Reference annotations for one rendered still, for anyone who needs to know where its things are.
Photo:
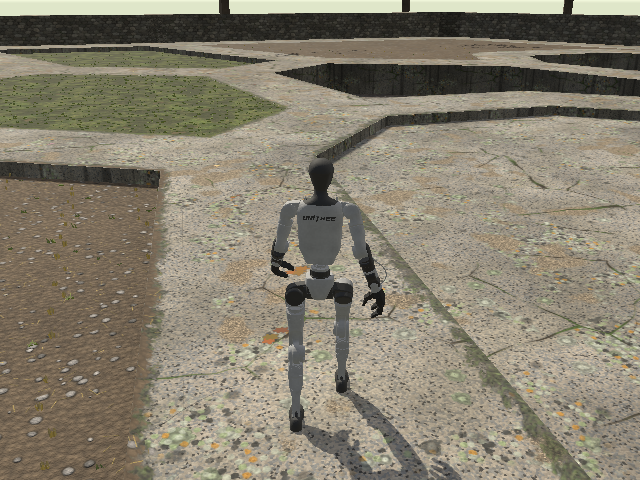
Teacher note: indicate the humanoid robot head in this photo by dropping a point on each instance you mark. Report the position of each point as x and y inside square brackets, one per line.
[321, 173]

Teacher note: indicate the robot left upper arm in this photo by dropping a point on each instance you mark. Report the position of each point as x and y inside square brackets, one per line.
[288, 211]

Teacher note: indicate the left robot hand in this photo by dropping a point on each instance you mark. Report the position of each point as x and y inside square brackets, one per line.
[284, 264]

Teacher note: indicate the right robot forearm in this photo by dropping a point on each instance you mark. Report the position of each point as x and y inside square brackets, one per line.
[370, 272]

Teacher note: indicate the right robot hand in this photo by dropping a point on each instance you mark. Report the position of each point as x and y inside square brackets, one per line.
[379, 304]

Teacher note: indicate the right robot shin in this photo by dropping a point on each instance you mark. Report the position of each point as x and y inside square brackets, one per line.
[342, 351]

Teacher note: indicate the robot right upper arm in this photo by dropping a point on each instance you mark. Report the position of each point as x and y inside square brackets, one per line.
[352, 212]

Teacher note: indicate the left robot forearm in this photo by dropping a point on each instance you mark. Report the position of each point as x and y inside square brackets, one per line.
[276, 257]

